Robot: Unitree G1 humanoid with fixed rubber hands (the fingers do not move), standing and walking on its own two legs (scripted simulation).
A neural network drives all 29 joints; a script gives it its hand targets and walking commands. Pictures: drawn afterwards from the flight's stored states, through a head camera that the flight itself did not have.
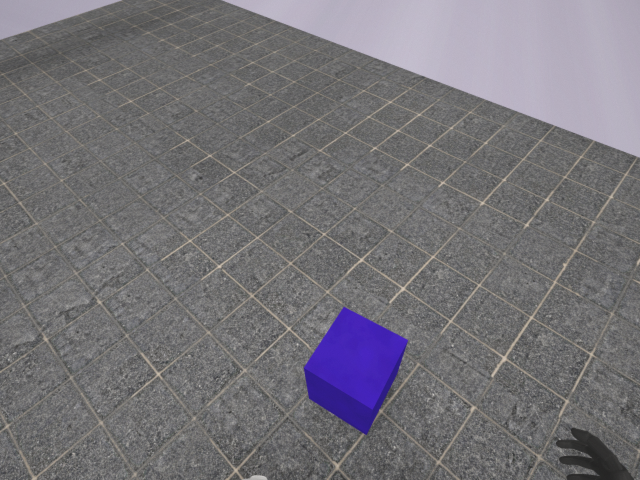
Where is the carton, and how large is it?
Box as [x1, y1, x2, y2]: [304, 307, 407, 434]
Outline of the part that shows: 343,307 304,367 309,398 366,434 397,372 407,340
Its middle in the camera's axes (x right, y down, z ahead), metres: +0.10 +0.38 +1.12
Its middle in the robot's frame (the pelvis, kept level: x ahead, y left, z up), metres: +0.51 -0.05 -0.64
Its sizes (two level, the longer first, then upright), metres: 0.210 0.200 0.250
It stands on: the floor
